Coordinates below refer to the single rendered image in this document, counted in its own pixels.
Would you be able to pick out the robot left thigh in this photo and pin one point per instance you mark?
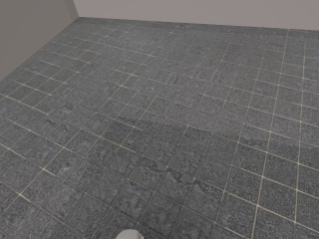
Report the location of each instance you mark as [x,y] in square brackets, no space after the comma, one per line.
[130,234]

